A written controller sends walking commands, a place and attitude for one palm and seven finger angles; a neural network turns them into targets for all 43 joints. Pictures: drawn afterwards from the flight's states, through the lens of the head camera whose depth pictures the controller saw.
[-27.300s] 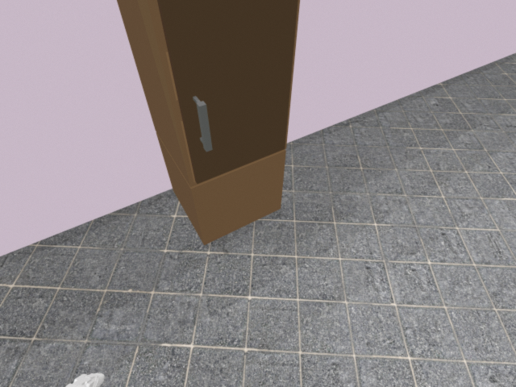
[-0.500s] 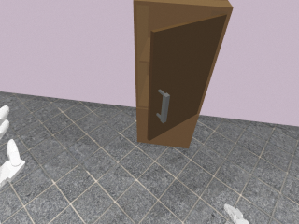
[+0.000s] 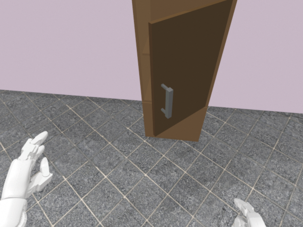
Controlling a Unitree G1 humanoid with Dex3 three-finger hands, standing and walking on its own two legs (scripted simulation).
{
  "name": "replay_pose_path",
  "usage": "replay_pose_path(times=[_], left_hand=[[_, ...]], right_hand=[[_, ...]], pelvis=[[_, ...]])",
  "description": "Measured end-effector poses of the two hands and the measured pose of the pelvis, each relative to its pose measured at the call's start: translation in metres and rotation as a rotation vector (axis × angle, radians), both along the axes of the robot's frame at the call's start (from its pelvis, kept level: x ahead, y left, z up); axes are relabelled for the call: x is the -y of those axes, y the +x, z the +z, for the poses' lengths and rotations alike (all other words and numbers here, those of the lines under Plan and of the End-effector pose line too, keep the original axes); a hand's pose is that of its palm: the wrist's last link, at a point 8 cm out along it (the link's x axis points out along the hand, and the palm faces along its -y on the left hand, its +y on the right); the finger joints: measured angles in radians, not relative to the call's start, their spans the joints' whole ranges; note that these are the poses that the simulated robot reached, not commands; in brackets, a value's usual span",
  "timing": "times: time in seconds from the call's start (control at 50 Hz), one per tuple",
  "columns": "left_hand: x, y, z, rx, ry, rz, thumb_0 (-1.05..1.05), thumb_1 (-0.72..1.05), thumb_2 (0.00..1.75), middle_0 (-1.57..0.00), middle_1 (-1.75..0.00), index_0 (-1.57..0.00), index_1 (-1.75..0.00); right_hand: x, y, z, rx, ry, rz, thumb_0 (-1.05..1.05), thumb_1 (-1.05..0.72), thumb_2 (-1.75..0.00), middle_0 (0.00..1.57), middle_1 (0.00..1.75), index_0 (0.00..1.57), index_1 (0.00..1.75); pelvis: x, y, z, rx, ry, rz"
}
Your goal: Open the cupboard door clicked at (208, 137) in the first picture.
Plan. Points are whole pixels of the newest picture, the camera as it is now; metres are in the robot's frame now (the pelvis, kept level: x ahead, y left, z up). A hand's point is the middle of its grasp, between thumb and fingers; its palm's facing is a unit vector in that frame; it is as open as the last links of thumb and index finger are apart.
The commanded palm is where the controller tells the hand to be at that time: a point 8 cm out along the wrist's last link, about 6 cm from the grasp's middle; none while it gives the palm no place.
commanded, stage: let the arm hang, fingers relaxed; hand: left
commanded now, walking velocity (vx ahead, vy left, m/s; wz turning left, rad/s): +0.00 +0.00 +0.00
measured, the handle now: (166, 101) +0.63 -0.01 -0.08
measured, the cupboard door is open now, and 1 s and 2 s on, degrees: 44 44 44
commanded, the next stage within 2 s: look to check the result in 1.02 s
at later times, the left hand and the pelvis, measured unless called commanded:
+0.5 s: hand out of the picture -0.08 +0.18 -0.16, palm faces +0.05 -0.97 -0.22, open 7.3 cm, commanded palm none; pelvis -0.01 -0.01 +0.01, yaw +2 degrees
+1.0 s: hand out of the picture +0.01 +0.15 -0.17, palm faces +0.06 -0.98 -0.19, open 7.3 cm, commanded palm none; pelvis +0.00 -0.02 +0.01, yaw +1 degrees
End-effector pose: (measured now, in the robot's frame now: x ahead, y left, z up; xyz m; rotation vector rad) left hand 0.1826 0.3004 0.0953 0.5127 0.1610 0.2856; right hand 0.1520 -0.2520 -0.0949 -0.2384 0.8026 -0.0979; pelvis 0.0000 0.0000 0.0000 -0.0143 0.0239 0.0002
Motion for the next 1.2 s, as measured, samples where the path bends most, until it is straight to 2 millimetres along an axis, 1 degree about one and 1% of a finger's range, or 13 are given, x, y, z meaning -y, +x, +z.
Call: replay_pose_path(times=[0.06,0.12,0.18,0.24,0.32,0.38,0.44,0.5,0.58,0.66,0.9,1.02,1.2], left_hand=[[0.007,-0.015,-0.094,-0.367,-0.142,0.069,0.00,0.90,0.90,-0.20,-0.30,-0.20,-0.30],[0.034,-0.055,-0.171,-0.688,-0.270,0.097,0.01,0.91,0.90,-0.20,-0.30,-0.20,-0.30],[0.068,-0.106,-0.218,-0.933,-0.383,0.108,0.01,0.91,0.90,-0.20,-0.30,-0.20,-0.30],[0.084,-0.154,-0.238,-1.081,-0.452,0.176,0.01,0.95,0.90,-0.21,-0.30,-0.21,-0.30],[0.085,-0.207,-0.242,-1.213,-0.487,0.258,0.01,0.97,0.90,-0.21,-0.30,-0.21,-0.30],[0.082,-0.237,-0.238,-1.281,-0.487,0.311,0.01,0.96,0.90,-0.21,-0.30,-0.21,-0.30],[0.079,-0.255,-0.232,-1.321,-0.477,0.349,0.01,0.94,0.90,-0.20,-0.30,-0.21,-0.30],[0.077,-0.262,-0.228,-1.333,-0.464,0.370,0.01,0.93,0.90,-0.20,-0.30,-0.20,-0.30],[0.076,-0.257,-0.225,-1.312,-0.451,0.374,0.01,0.92,0.90,-0.20,-0.30,-0.20,-0.30],[0.079,-0.240,-0.226,-1.266,-0.449,0.354,0.00,0.91,0.90,-0.20,-0.30,-0.20,-0.30],[0.103,-0.188,-0.233,-1.153,-0.482,0.273,0.00,0.91,0.90,-0.20,-0.30,-0.20,-0.30],[0.106,-0.183,-0.233,-1.156,-0.482,0.283,0.01,0.92,0.90,-0.20,-0.30,-0.20,-0.30],[0.110,-0.192,-0.231,-1.192,-0.477,0.316,0.00,0.91,0.90,-0.20,-0.30,-0.20,-0.30]], right_hand=[[0.007,-0.013,-0.017,-0.096,-0.003,-0.004,0.01,-0.91,-0.90,0.20,0.30,0.21,0.29],[0.011,-0.036,-0.023,-0.189,-0.014,-0.028,0.01,-0.91,-0.90,0.20,0.30,0.20,0.29],[0.015,-0.067,-0.025,-0.298,-0.035,-0.057,0.01,-0.91,-0.90,0.20,0.30,0.20,0.29],[0.016,-0.100,-0.026,-0.420,-0.050,-0.082,0.01,-0.91,-0.90,0.20,0.30,0.20,0.29],[0.011,-0.139,-0.031,-0.565,-0.047,-0.104,0.01,-0.91,-0.90,0.20,0.30,0.20,0.29],[0.003,-0.160,-0.035,-0.635,-0.026,-0.116,0.01,-0.91,-0.90,0.20,0.30,0.20,0.29],[-0.006,-0.172,-0.039,-0.670,0.002,-0.122,0.01,-0.91,-0.90,0.20,0.30,0.20,0.29],[-0.016,-0.177,-0.044,-0.681,0.032,-0.123,0.01,-0.91,-0.90,0.20,0.30,0.20,0.29],[-0.027,-0.176,-0.050,-0.669,0.070,-0.120,0.00,-0.91,-0.90,0.20,0.30,0.20,0.29],[-0.033,-0.169,-0.053,-0.644,0.094,-0.116,0.00,-0.91,-0.90,0.20,0.30,0.20,0.29],[-0.020,-0.157,-0.051,-0.608,0.082,-0.132,0.01,-0.92,-0.90,0.20,0.30,0.20,0.29],[-0.015,-0.153,-0.050,-0.612,0.075,-0.133,0.00,-0.91,-0.90,0.20,0.30,0.20,0.29],[-0.009,-0.145,-0.051,-0.623,0.075,-0.127,0.00,-0.91,-0.90,0.20,0.30,0.20,0.29]], pelvis=[[-0.001,-0.004,-0.003,0.008,0.006,0.009],[0.002,-0.005,-0.004,0.025,0.014,0.009],[0.006,-0.006,-0.002,0.041,0.015,0.009],[0.009,-0.007,0.001,0.047,0.009,0.014],[0.012,-0.008,0.004,0.048,0.001,0.023],[0.012,-0.009,0.005,0.050,-0.002,0.027],[0.011,-0.009,0.006,0.053,-0.003,0.028],[0.010,-0.010,0.006,0.056,0.000,0.027],[0.010,-0.010,0.006,0.057,0.005,0.025],[0.011,-0.009,0.006,0.058,0.010,0.023],[0.018,0.000,0.006,0.058,0.018,0.021],[0.023,0.005,0.006,0.055,0.019,0.023],[0.030,0.012,0.006,0.052,0.021,0.024]])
